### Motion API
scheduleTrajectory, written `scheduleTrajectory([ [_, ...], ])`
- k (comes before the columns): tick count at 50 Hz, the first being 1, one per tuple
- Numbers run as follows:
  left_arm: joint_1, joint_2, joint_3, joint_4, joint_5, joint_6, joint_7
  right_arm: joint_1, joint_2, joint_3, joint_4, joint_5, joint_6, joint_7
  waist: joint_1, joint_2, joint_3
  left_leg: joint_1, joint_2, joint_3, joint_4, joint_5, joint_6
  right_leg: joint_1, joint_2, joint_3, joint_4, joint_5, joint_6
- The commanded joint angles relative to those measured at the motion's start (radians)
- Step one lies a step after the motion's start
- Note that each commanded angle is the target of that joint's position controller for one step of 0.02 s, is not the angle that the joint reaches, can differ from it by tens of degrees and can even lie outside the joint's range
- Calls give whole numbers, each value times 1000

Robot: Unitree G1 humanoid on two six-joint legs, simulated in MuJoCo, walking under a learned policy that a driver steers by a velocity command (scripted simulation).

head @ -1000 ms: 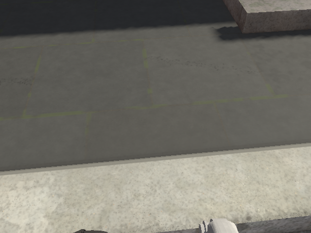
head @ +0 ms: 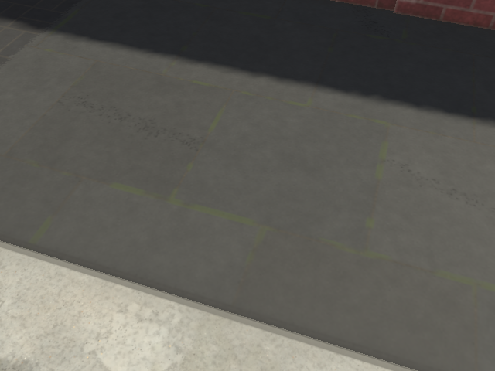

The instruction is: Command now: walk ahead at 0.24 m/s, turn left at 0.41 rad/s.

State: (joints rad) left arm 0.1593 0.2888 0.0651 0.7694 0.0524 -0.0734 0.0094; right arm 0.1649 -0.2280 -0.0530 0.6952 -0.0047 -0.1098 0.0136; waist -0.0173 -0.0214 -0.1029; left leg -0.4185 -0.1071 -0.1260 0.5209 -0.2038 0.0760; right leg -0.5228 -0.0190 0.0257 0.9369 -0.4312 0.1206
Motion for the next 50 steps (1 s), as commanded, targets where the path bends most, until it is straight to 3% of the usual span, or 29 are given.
scheduleTrajectory([
  [1, 67, 19, -12, -58, -8, -21, -31, -80, -148, -42, -92, 13, -6, 10, 28, 112, -26, 64, 228, -326, -149, -303, 204, 118, 4, -59, -275, -32, -51],
  [3, 157, 24, -11, -26, -15, -49, -38, -29, -119, -35, -66, 8, 17, 19, 54, 56, -24, -57, 185, -324, -25, -366, 193, 342, 4, -48, -462, 60, -117],
  [4, 238, 44, -10, -5, -15, -61, -30, -26, -62, -18, -53, -3, 22, 24, 84, -2, -15, -232, 122, -267, 178, -318, 130, 473, -96, 126, -499, -4, -221],
  [5, 279, 166, 21, -7, -1, -69, -19, -66, 12, 1, -102, -38, 13, 34, 106, -219, 32, -639, -66, -73, 431, -333, -2, 637, -321, 644, -637, -135, -549],
  [6, 231, 129, 8, -11, 28, -63, -15, -150, -6, 6, -94, -54, 0, 28, 128, -85, 64, -809, -18, -140, 654, -260, -3, 662, -405, 812, -723, -158, -601],
  [8, 117, 39, -18, -8, -1, -50, -22, -92, -51, -3, -32, -36, 6, -5, 63, -28, 73, -813, 34, -104, 905, -62, -11, 548, -330, 572, -708, -92, -492],
  [10, 122, -52, -55, 9, -16, -40, -23, -111, -69, -12, -15, -68, 18, -6, 50, -44, 45, -697, 54, -25, 965, 6, -9, 460, -239, 326, -692, 216, -428],
  [14, 379, -16, -51, 124, 22, -36, -16, -228, -16, 13, -35, -38, 18, 27, 133, -83, 40, -899, 63, 122, 1325, -208, -9, 596, -231, 169, -632, 781, -418],
  [17, 534, -76, -66, 244, 62, -21, -14, -375, 82, 69, -110, -29, 18, 13, 173, -53, 87, -1257, 114, 66, 1394, -354, 64, 809, -278, 156, -607, 777, -366],
  [20, 496, -82, -73, 279, 63, -28, -10, -431, 111, 105, -157, -40, 31, 28, 103, -59, 85, -1115, 179, 170, 1258, -249, 108, 611, -204, 66, -670, 719, -320],
  [22, 427, -77, -77, 259, 78, -23, -42, -520, 116, 129, -199, -44, 68, 49, 59, -15, 77, -636, 223, 203, 893, 47, 122, 214, -184, 4, -818, 613, -297],
  [23, 346, -23, -62, 224, 21, -27, -73, -548, 104, 134, -200, -39, 100, 72, 10, -93, 85, -389, 160, 258, 811, -178, 74, 48, -191, -18, -888, 734, -323],
  [24, 362, 19, -58, 207, -8, -48, -72, -483, 74, 120, -157, -35, 112, 93, -6, -112, 61, -214, 110, 344, 820, -105, 40, 60, -207, -30, -850, 979, -343],
  [26, 320, 133, -33, 170, -30, -83, -83, -236, -51, 68, -46, -9, 89, 84, -93, -128, 2, -39, 46, 311, 562, 71, 74, 311, -197, -82, -655, 1467, -238],
  [27, 419, 71, -31, 163, -28, -96, -88, -126, -108, 56, 0, -22, 66, 62, -57, 9, -196, 292, 145, 113, 553, 529, 182, 173, -132, -63, -425, 1341, -140],
  [28, 541, -11, -52, 149, -1, -96, -99, 65, -148, 49, 17, -38, 70, 61, -88, 242, -510, 645, 338, -354, 293, 523, 347, -19, 23, 35, -174, 633, -112],
  [29, 401, 8, -10, 145, -45, -50, -113, 321, -180, 27, 116, -70, 76, 61, -162, 314, -527, 583, 460, -668, 1, 370, 358, -42, 132, 112, 289, 15, -101],
  [30, 339, -4, 19, 138, -60, -25, -111, 298, -223, 1, 156, -53, 38, 42, -127, 197, -321, 308, 430, -670, -66, 53, 273, -139, 105, 228, 609, 112, -117],
  [31, 327, -32, 14, 156, -35, -21, -97, 157, -201, 5, 172, -17, 18, 23, -64, 173, -171, 97, 391, -562, -72, -201, 227, -206, 52, 227, 724, 163, -108],
  [33, 311, -107, -31, 184, 4, -22, -74, -73, -35, 44, 192, -16, 10, 10, 40, 10, -86, -128, 346, -378, -63, -353, 191, -233, 1, 174, 760, 235, -126],
  [35, 264, -130, -48, 185, -4, -1, -66, -210, 88, 80, 188, -27, 7, 2, 108, -6, -99, -230, 330, -291, -131, -201, 178, -209, -38, 173, 762, 236, -150],
  [38, 133, -43, -28, 151, -14, -22, -53, -225, 50, 68, 194, -23, -26, -7, 124, -52, -98, -244, 279, -70, -154, -39, 106, -141, -88, 160, 495, 237, -91],
  [41, 129, -3, -13, 172, -3, -21, -85, -274, -66, 43, 131, 5, -64, 19, 151, 57, -31, -274, 186, 141, -232, 16, 13, 114, -82, 18, 184, 146, -34],
  [45, 42, 23, -10, 135, -11, -28, -78, -163, -99, 24, 150, 9, -67, 56, 72, 63, 40, -54, 280, 38, -180, -60, 84, 99, -92, 26, -117, 187, -34],
  [46, 97, -99, -63, 167, -76, 32, -17, -28, -61, 38, 183, -27, 13, 1, 29, 133, -53, 0, 323, 38, -216, -29, 135, 161, -84, -30, -266, 208, -99],
  [47, 101, -75, -56, 173, -80, 55, 7, -7, -35, 45, 195, -16, 41, -11, 41, 104, -19, 19, 302, 31, -188, -134, 124, 216, -62, -34, -388, 215, -128],
  [48, 66, 10, -40, 163, -54, 67, 19, 0, -25, 50, 196, -8, 54, -14, 22, 57, 31, -7, 263, 39, -158, -232, 86, 226, -80, 21, -458, 241, -162],
  [49, 28, 97, -23, 146, -43, 74, 30, 15, -39, 46, 188, -6, 56, -13, -28, -20, 69, -16, 195, 80, -127, -231, 50, 219, -104, 67, -506, 213, -191],
  [50, -15, 114, -8, 158, -52, 77, 31, 11, -53, 39, 188, -3, 62, -13, -48, -132, 79, 51, 131, 164, -109, -136, 19, 129, -92, 107, -574, 22, -200],
])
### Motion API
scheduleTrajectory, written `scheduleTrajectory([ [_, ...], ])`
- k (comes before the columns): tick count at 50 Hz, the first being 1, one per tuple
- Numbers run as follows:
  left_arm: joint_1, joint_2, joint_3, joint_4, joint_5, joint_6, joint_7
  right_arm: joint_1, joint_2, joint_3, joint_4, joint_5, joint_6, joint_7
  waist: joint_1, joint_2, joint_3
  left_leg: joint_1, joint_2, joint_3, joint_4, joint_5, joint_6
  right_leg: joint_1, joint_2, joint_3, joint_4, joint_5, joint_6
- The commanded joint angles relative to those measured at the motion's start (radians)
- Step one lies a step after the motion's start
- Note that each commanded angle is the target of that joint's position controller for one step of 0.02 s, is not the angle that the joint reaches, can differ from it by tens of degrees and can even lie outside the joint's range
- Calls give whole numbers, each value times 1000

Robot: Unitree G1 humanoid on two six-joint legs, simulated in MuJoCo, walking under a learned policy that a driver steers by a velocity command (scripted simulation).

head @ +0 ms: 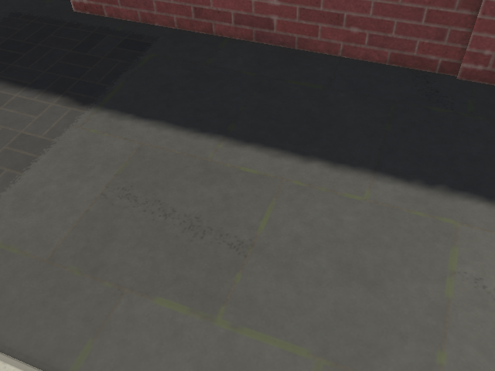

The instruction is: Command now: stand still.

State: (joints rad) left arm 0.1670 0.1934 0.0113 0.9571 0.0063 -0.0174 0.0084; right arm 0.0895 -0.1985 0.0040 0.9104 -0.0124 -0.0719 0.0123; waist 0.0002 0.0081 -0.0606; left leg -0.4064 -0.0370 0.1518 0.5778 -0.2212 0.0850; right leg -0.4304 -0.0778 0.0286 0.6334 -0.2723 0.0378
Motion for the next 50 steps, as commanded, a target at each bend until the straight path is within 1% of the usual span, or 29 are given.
scheduleTrajectory([
  [1, -22, 163, 38, -26, -6, 16, 29, 58, -102, -25, -24, 2, 31, -16, -48, -157, 33, 118, 57, -103, -146, -71, -5, -4, -24, 106, -308, -174, -103],
  [3, -24, 112, 29, -2, -3, 3, 27, 42, -89, -26, -13, -3, 46, -21, -35, -101, 28, 179, 75, -122, -176, -53, -7, 14, -3, 67, -293, -84, -77],
  [6, 17, 100, 28, 37, -1, -12, 34, 20, -72, -25, -5, -11, 48, -20, -12, -4, 16, 184, 92, -144, -237, -35, 7, 111, 18, 22, -253, 63, -67],
  [11, 35, 102, 26, 79, 5, -10, 37, 35, -82, -28, 30, 4, 48, -20, -3, 1, 7, 239, 95, -136, -242, 133, 9, 185, 15, 10, -260, 172, -72],
  [12, 56, 102, 27, 93, 3, -8, 37, 62, -90, -32, 45, 7, 50, -20, -5, 9, -12, 257, 90, -135, -246, 47, 18, 190, 30, -7, -247, 108, -78],
  [13, 24, 135, 48, 45, 0, -40, -29, 24, -104, -48, 13, -3, -8, 50, 18, 7, 51, 206, 134, -181, -295, -274, 36, 107, 16, -16, -279, -133, -72],
  [14, 0, 162, 60, 38, 11, -47, -47, 52, -160, -76, 28, -15, -24, 65, -14, 44, 91, 201, 174, -239, -341, -390, 81, 49, 37, -25, -246, -212, -84],
  [16, -17, 132, 70, 14, 39, -54, -33, 206, -190, -107, 70, -33, -44, 28, -65, 123, 85, 361, 328, -439, -432, -468, 205, -103, 61, -69, -80, -139, -90],
  [17, -67, 108, 66, -16, 50, -65, -13, 255, -162, -101, 75, -41, -54, -6, -97, 155, 78, 418, 415, -540, -470, -422, 251, -187, 32, -17, 69, -171, -100],
  [18, -91, 86, 61, -36, 48, -72, -2, 258, -122, -85, 68, -48, -69, -35, -99, 135, 50, 458, 442, -576, -490, -356, 254, -247, 2, 36, 225, -205, -100],
  [20, -74, 64, 61, -47, 42, -79, -7, 206, -84, -72, 41, -45, -82, -63, -71, 71, 24, 491, 386, -475, -492, -266, 209, -287, -2, 34, 355, -206, -89],
  [22, -53, 45, 59, -48, 56, -71, -23, 155, -69, -64, 22, -31, -79, -58, -28, 49, 54, 371, 287, -317, -510, -175, 154, -136, 6, -29, 234, -169, -85],
  [24, -60, 25, 52, -49, 55, -68, -42, 131, -124, -78, 7, -24, -65, -39, -12, 70, 84, 241, 229, -215, -500, -86, 138, 67, 35, -80, 58, -138, -79],
  [26, -15, 28, 49, -32, 38, -80, -57, 122, -166, -86, 21, -24, -38, -8, 21, 53, 99, 228, 254, -222, -431, -56, 169, 171, 42, -93, -180, 77, -96],
  [28, 45, 88, 66, -19, 29, -116, -44, 150, -163, -90, 44, -31, -16, 20, 30, 43, 72, 141, 253, -253, -327, -25, 180, 366, 56, -77, -249, 167, -123],
  [29, 116, 137, 82, -14, 40, -132, -31, 178, -110, -78, 63, -45, -19, 27, 60, -3, 16, 97, 194, -216, -186, -49, 139, 474, 0, -20, -233, 179, -164],
  [30, 273, 216, 95, 1, 47, -139, -7, 201, 15, -45, 27, -50, -41, 38, 98, -239, -126, -135, 39, -107, 153, -141, 40, 734, -231, 309, -291, 217, -394],
  [31, 389, 209, 91, 27, 69, -139, 5, 61, -18, -58, -10, -50, -65, 49, 191, -260, -12, -427, -33, -200, 420, -320, 18, 794, -332, 566, -443, 140, -452],
  [32, 337, 172, 80, 35, 75, -140, 7, 35, -38, -69, 4, -33, -73, 46, 156, -180, 65, -517, 8, -295, 615, -231, 70, 726, -302, 440, -457, -19, -354],
  [33, 250, 109, 61, 22, 66, -130, 2, 82, -52, -77, 42, -26, -71, 40, 102, -143, 105, -518, 37, -284, 727, -141, 94, 627, -260, 310, -461, -53, -298],
  [34, 210, 37, 31, 10, 63, -118, -2, 127, -51, -84, 58, -29, -65, 45, 61, -102, 97, -480, 55, -293, 746, -50, 116, 558, -243, 228, -480, 20, -277],
  [36, 144, -32, 3, -15, 74, -110, 2, 113, 0, -73, 47, -24, -48, 65, -1, -65, 100, -433, 87, -298, 718, 73, 105, 471, -214, 81, -490, 281, -251],
  [37, 153, -31, -1, -15, 81, -107, 8, 96, 8, -70, 40, -15, -43, 72, -6, -63, 86, -435, 86, -282, 701, 111, 87, 475, -199, 24, -497, 368, -245],
  [40, 193, -6, 0, -3, 102, -118, 4, -6, 10, -63, 11, -22, -43, 84, 4, -65, 77, -447, 106, -211, 519, 249, 42, 458, -152, -122, -514, 542, -240],
  [42, 230, 9, -1, 15, 85, -124, -9, -82, 31, -49, -16, -27, -30, 80, 10, -50, 96, -362, 122, -152, 311, 253, 2, 394, -139, -195, -532, 641, -243],
  [44, 300, 40, 1, 50, 67, -126, -22, -129, 24, -43, -36, -31, -11, 73, 15, -63, 117, -337, 112, -133, 212, 240, -13, 426, -179, -198, -529, 774, -244],
  [48, 341, 90, 17, 66, 75, -120, -32, -158, -43, -65, -57, -27, 4, 72, -4, -83, 126, -311, 58, -108, 101, 195, 32, 571, -204, -245, -468, 893, -193],
  [49, 243, 206, 63, 38, -33, -81, 25, -191, -67, -76, -102, 91, 8, 58, -29, -120, 200, -284, -15, 14, 149, 122, 48, 528, -169, -294, -357, 1093, -108],
  [50, 269, 203, 62, 35, -43, -69, 55, -152, -75, -80, -105, 82, 9, 54, -53, -137, 141, -158, -35, 35, 157, 91, 66, 485, -185, -291, -233, 1247, -79],
])
Over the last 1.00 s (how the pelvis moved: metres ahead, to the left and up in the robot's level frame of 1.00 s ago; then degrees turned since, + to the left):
0.33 0.06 0.12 3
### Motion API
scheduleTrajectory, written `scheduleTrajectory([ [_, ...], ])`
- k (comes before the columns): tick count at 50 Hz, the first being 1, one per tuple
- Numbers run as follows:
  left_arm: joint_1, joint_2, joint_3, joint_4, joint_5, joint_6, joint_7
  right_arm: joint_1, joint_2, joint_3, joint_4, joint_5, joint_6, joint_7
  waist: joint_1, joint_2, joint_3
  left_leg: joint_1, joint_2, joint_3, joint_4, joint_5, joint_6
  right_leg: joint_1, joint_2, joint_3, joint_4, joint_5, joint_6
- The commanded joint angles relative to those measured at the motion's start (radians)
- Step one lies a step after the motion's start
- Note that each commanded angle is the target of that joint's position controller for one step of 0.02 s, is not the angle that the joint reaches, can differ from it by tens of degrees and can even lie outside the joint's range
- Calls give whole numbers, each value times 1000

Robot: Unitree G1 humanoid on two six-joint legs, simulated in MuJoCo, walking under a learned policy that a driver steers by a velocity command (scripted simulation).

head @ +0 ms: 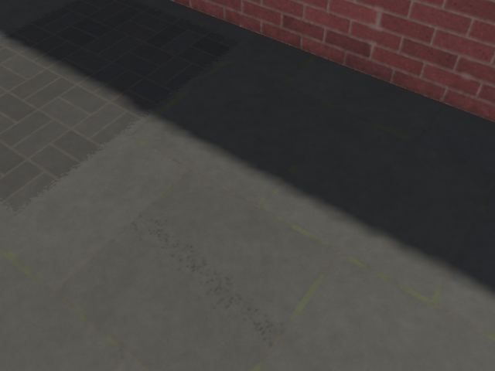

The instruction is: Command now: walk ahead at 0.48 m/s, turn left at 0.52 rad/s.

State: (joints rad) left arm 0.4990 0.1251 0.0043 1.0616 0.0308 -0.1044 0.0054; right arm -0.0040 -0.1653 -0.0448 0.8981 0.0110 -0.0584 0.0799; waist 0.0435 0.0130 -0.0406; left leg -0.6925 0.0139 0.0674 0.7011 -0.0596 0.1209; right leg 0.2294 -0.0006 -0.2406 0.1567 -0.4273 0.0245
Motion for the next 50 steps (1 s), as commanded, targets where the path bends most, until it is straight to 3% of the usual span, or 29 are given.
scheduleTrajectory([
  [1, -58, 262, 70, -69, -56, 24, 71, 53, -133, -51, -79, 44, -2, -17, -155, -167, 57, 286, -110, 116, 4, -80, 63, -208, -269, -10, 407, 1499, -57],
  [2, -96, 262, 72, -89, -50, 19, 67, 242, -197, -87, -37, 31, 8, -29, -246, -167, -28, 548, -112, 50, -94, -15, 109, -312, -229, -3, 628, 1390, -37],
  [3, -129, 222, 65, -131, -32, 1, 54, 395, -281, -113, -7, 15, 27, -55, -272, -5, -128, 848, 67, -260, -137, -7, 171, -588, -124, 5, 997, 758, -1],
  [4, -37, 75, 25, -180, -25, -39, 24, 354, -331, -108, -38, 6, 21, -63, -134, 214, -274, 1092, 315, -836, -282, -49, 385, -920, 80, 185, 1379, -125, 31],
  [5, -159, 135, 46, -211, -69, -82, 4, 394, -268, -92, -26, -5, 19, -72, -193, 137, -303, 1092, 289, -873, -409, -152, 359, -1032, 44, 363, 1455, -84, -6],
  [6, -242, 172, 54, -259, -91, -95, 3, 344, -205, -79, -32, -4, 6, -76, -169, 106, -183, 978, 252, -722, -417, -174, 292, -1101, -13, 357, 1393, 7, -34],
  [7, -271, 184, 60, -274, -71, -94, 12, 251, -169, -65, -58, 5, -5, -70, -104, -20, -105, 793, 213, -616, -439, -125, 246, -1053, -61, 344, 1302, 76, -39],
  [8, -267, 202, 74, -272, -48, -79, 23, 173, -138, -53, -80, 1, -11, -65, -52, -60, -55, 621, 181, -526, -453, -79, 218, -979, -95, 334, 1226, 102, -32],
  [10, -228, 195, 83, -292, -31, -39, 26, 132, -144, -48, -105, -5, -12, -69, 8, -41, 0, 401, 135, -448, -481, -72, 210, -883, -132, 327, 1127, 102, -16],
  [12, -288, 185, 78, -334, -13, -21, 31, 153, -193, -57, -118, -2, -13, -82, 9, -23, 32, 270, 95, -371, -505, -11, 199, -852, -135, 287, 970, 177, 9],
  [15, -434, 158, 61, -384, -2, -20, 34, 218, -229, -71, -127, 7, -12, -98, -42, 18, 33, 205, 24, -293, -474, 18, 151, -765, -82, 255, 660, 413, 31],
  [19, -566, 186, 61, -428, -39, -25, 22, 311, -229, -76, -123, 23, -1, -96, -113, 57, 4, 334, 45, -368, -398, -57, 125, -724, -12, 272, 421, 501, 50],
  [22, -562, 228, 78, -444, -46, -40, 3, 340, -214, -74, -136, 21, 14, -103, -98, 84, -18, 473, 84, -477, -280, -114, 103, -697, 5, 306, 329, 387, 18],
  [24, -427, 262, 100, -417, -38, -53, -1, 320, -186, -66, -162, 12, 14, -104, -24, 110, -74, 459, 38, -473, -143, -46, 57, -491, -7, 298, 281, 353, -42],
  [25, -269, 319, 119, -401, -17, -58, 5, 290, -128, -46, -190, 2, 4, -97, 53, 45, -190, 337, -14, -392, 116, -93, 14, -239, -159, 427, 315, 339, -115],
  [26, -138, 396, 139, -367, 2, -46, 9, 407, -89, -32, -220, 25, -8, -95, 24, -278, -337, -4, -139, -239, 437, -426, -58, 115, -398, 861, 243, 143, -288],
  [27, -119, 334, 129, -366, -25, -39, 7, 425, -171, -39, -205, 33, -15, -92, 37, -316, -331, -160, -68, -249, 624, -500, -76, 143, -455, 1079, 181, -95, -325],
  [28, -161, 258, 109, -381, -28, -29, 12, 347, -228, -54, -204, 29, -11, -91, 63, -194, -203, -215, -34, -249, 698, -399, -88, 47, -405, 946, 164, -116, -285],
  [29, -199, 241, 101, -383, -19, -17, 14, 268, -223, -54, -217, 16, -8, -92, 56, -103, -114, -190, -5, -213, 698, -319, -92, -86, -352, 797, 159, 8, -250],
  [31, -253, 208, 86, -367, -6, -11, 4, 213, -181, -53, -243, 3, -7, -89, 0, -76, -7, -104, 36, -209, 595, -256, -83, -306, -265, 621, 115, 224, -227],
  [33, -258, 188, 82, -350, -20, -15, -7, 245, -143, -46, -244, 12, -1, -84, -38, -109, 4, -39, 50, -182, 496, -262, -85, -382, -228, 531, 75, 306, -229],
  [37, -237, 254, 102, -319, -36, -12, -6, 146, -106, -23, -268, -5, -5, -75, -33, -87, 9, 7, 80, -122, 211, -135, -99, -409, -222, 412, 36, 443, -240],
  [39, -222, 280, 108, -308, -44, -4, -5, 86, -99, -15, -274, 1, -11, -67, -11, -97, 14, 77, 67, -94, 67, -44, -102, -431, -202, 357, 32, 431, -225],
  [44, -140, 313, 115, -268, -63, 13, -10, -37, -136, -21, -313, 15, -19, -51, 30, -113, 44, 145, 28, -59, -115, -44, -79, -350, -245, 361, 71, 397, -208],
  [46, -146, 324, 116, -258, -69, 22, -8, 3, -153, -31, -307, 10, -23, -49, -12, -117, 31, 255, -1, -29, -195, -56, -47, -338, -247, 346, 142, 483, -185],
  [47, -144, 316, 111, -253, -70, 24, -6, 88, -180, -48, -280, 4, -21, -55, -55, -108, -17, 403, -29, -8, -227, -56, -25, -359, -216, 309, 238, 617, -163],
  [48, -154, 286, 99, -255, -62, 21, -3, 247, -235, -74, -241, -3, -20, -65, -130, -82, -106, 633, 17, -70, -214, -41, 15, -449, -165, 252, 438, 654, -123],
  [49, -155, 211, 73, -293, -31, 11, 0, 418, -331, -96, -218, -21, -15, -77, -177, 93, -246, 946, 262, -395, -223, -46, 111, -730, -73, 173, 808, 345, -58],
  [50, -105, 184, 58, -311, -39, -11, -1, 453, -355, -94, -204, -12, -16, -71, -150, 289, -316, 1078, 387, -770, -355, -182, 232, -1000, 21, 270, 1039, -161, -38],
])
Over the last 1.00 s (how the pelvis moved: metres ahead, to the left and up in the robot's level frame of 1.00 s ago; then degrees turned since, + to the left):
0.35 -0.05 -0.01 12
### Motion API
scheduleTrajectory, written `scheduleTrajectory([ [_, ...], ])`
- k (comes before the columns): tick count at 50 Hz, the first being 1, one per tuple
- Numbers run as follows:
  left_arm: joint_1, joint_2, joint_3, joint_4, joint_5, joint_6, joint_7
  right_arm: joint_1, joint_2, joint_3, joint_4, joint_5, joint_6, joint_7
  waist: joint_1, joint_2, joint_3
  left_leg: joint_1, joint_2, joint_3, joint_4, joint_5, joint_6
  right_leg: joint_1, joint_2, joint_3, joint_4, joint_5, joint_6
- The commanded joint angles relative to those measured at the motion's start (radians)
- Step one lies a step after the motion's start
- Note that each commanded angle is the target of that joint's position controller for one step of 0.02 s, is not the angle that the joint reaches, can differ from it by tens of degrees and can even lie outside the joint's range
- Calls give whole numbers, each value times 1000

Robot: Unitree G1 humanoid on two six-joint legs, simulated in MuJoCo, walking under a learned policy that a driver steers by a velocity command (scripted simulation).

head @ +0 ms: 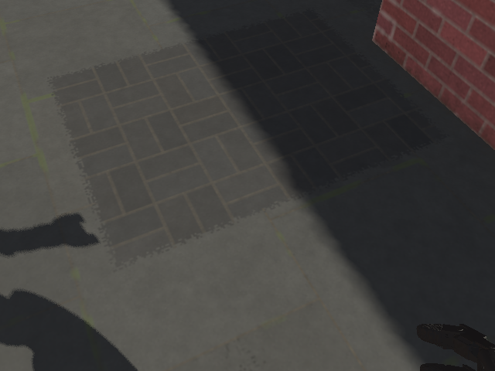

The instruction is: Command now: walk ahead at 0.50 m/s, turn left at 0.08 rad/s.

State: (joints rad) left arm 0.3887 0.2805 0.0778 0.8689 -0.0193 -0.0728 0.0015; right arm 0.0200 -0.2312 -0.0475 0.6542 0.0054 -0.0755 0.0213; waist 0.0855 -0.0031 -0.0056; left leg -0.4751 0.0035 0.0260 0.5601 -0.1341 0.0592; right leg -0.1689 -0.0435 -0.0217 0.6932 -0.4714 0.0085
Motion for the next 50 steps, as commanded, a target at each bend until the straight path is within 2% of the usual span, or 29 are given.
scheduleTrajectory([
  [1, -50, 110, 6, -116, -10, -52, -2, 402, -215, -72, 40, 6, 3, -11, -205, 202, -255, 802, 367, -673, -239, -206, 271, -722, 6, 99, 607, -77, -23],
  [2, -111, 125, 8, -131, -12, -55, -5, 337, -175, -57, 32, 11, 2, -10, -187, 156, -158, 683, 326, -534, -252, -176, 234, -739, -37, 76, 597, 25, -33],
  [3, -140, 110, 6, -131, 1, -52, 0, 269, -151, -48, 24, 3, 3, -7, -154, 85, -103, 549, 284, -449, -279, -111, 213, -689, -68, 67, 551, 105, -30],
  [4, -144, 104, 9, -134, 14, -44, 2, 224, -129, -41, 20, -6, 1, -3, -120, 86, -57, 440, 255, -393, -314, -36, 203, -637, -90, 73, 496, 156, -22],
  [5, -129, 90, 8, -133, 14, -33, 0, 200, -111, -37, 22, -13, -3, -1, -88, 99, -43, 369, 234, -351, -344, 10, 199, -584, -104, 79, 472, 186, -18],
  [7, -129, 62, 2, -138, 14, -14, 1, 201, -119, -41, 39, -6, -17, -1, -64, 95, -31, 311, 221, -282, -382, 101, 206, -560, -107, 73, 417, 236, -3],
  [10, -221, 40, -9, -169, 24, -10, 1, 234, -148, -49, 70, 0, -22, -15, -76, 56, -3, 295, 196, -187, -399, 210, 190, -570, -102, 65, 241, 393, 11],
  [14, -360, 17, -26, -202, 10, -17, -17, 303, -179, -54, 106, 11, -16, -24, -129, 59, 23, 293, 169, -110, -399, 171, 150, -475, -53, 28, -13, 570, 0],
  [17, -439, 35, -25, -236, 2, -20, -35, 359, -196, -58, 137, 19, -8, -23, -157, 60, 47, 385, 214, -135, -363, 130, 142, -484, -37, 34, -100, 541, -21],
  [19, -456, 50, -21, -252, 3, -24, -46, 373, -207, -63, 152, 21, 3, -26, -153, 70, 52, 454, 245, -150, -323, 170, 129, -483, -26, 32, -141, 464, -49],
  [21, -395, 76, -10, -244, 6, -27, -50, 361, -222, -67, 159, 20, 14, -30, -111, 89, 18, 493, 244, -141, -238, 348, 104, -375, 9, 0, -176, 389, -80],
  [22, -289, 101, 6, -213, 12, -27, -45, 348, -218, -64, 159, 20, 19, -32, -53, 84, -44, 486, 205, -105, -115, 509, 83, -223, 44, -34, -204, 392, -104],
  [23, -120, 157, 29, -169, 19, -27, -36, 348, -186, -50, 151, 10, 20, -36, 14, 55, -160, 374, 153, -60, 99, 493, 50, 44, -1, 11, -164, 447, -144],
  [24, 14, 260, 51, -155, 40, -24, -27, 440, -94, -20, 120, -3, 5, -33, 11, -143, -337, 5, 32, -5, 506, 124, -20, 464, -265, 398, -159, 421, -278],
  [25, 55, 226, 42, -138, 16, -17, -32, 464, -85, -10, 135, 3, -18, -24, 18, -301, -447, -209, -63, -108, 718, -424, -45, 593, -365, 772, -340, 255, -372],
  [26, 3, 167, 23, -147, 8, -13, -30, 385, -178, -37, 124, 26, -31, -18, 29, -194, -313, -327, 1, -153, 806, -391, -37, 510, -332, 683, -368, 144, -322],
  [27, -61, 137, 13, -157, 10, -10, -25, 291, -182, -35, 99, 34, -36, -18, 15, -124, -191, -345, 51, -118, 787, -303, -27, 361, -293, 537, -381, 167, -284],
  [28, -122, 115, 4, -158, 21, -10, -27, 246, -167, -34, 89, 21, -32, -23, -21, -55, -102, -307, 91, -97, 718, -228, -26, 198, -252, 435, -413, 247, -265],
  [29, -162, 85, -4, -162, 31, -16, -30, 244, -161, -39, 90, 8, -21, -29, -58, -61, -61, -244, 122, -104, 652, -179, -26, 88, -215, 367, -445, 319, -248],
  [30, -181, 76, -6, -161, 35, -21, -33, 271, -144, -39, 97, 7, -8, -30, -87, -81, -50, -188, 133, -107, 625, -151, -28, 22, -195, 328, -476, 348, -245],
  [32, -178, 82, -3, -147, 26, -34, -33, 291, -115, -35, 106, 5, 10, -33, -110, -81, -40, -164, 139, -99, 573, -113, -40, -27, -181, 267, -520, 416, -257],
  [34, -156, 105, 5, -128, 25, -37, -25, 231, -108, -33, 87, -2, 14, -36, -105, -57, -13, -214, 146, -97, 481, -29, -57, -26, -178, 218, -545, 482, -261],
  [39, -85, 132, 11, -89, 12, -25, -7, 65, -78, -18, 53, -2, 0, -21, -50, -49, 21, -200, 118, -66, 172, 218, -64, 15, -136, 106, -556, 522, -214],
  [42, -14, 144, 15, -56, 0, -13, -5, -42, -77, -14, 19, 4, -9, -9, -11, -44, 53, -177, 86, -57, 52, 233, -69, 57, -148, 132, -532, 478, -216],
  [45, 12, 155, 21, -41, -4, 5, 2, -99, -93, -15, -6, 9, -26, 11, -5, -57, 66, -159, 60, -64, -32, 164, -59, 122, -182, 182, -466, 471, -213],
  [47, 2, 168, 27, -38, -5, 14, 9, -62, -122, -24, 0, 10, -37, 16, -38, -83, 45, -70, 41, -63, -73, 94, -42, 140, -197, 218, -411, 504, -195],
  [48, -16, 172, 28, -39, -5, 18, 11, 0, -139, -33, 16, 9, -42, 14, -79, -92, 14, 32, 22, -44, -102, 72, -27, 131, -183, 215, -350, 582, -181],
  [49, -21, 149, 20, -43, -2, 18, 11, 130, -181, -55, 55, 3, -45, 6, -138, -78, -70, 233, 18, -34, -112, 74, 3, 88, -128, 181, -210, 674, -153],
  [50, -41, 92, -2, -71, 14, 15, 10, 317, -250, -76, 84, -16, -48, -5, -217, -6, -226, 538, 172, -177, -57, 113, 69, -88, -61, 131, 72, 525, -110],
])
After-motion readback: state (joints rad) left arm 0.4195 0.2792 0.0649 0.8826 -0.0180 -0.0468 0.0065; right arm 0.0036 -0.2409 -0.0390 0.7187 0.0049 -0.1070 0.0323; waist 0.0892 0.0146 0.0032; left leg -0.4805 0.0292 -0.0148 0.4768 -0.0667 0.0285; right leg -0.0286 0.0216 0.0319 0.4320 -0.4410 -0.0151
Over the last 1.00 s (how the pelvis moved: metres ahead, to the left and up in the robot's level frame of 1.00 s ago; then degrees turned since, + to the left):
0.54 0.12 0.01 25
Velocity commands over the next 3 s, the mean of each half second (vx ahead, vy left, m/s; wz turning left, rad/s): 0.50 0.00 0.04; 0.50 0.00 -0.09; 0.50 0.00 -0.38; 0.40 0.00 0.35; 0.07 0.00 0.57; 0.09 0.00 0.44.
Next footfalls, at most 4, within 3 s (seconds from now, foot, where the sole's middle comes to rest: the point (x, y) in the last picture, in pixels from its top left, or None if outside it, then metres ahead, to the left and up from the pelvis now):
0.46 right None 0.42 -0.14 -0.76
1.00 left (242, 284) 0.71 0.10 -0.76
1.50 right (357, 234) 0.91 -0.24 -0.76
2.00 left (298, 161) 1.20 -0.05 -0.76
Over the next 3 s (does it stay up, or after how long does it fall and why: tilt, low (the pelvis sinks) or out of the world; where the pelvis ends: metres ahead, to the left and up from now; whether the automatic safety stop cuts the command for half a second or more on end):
stays up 1.14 -0.12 0.02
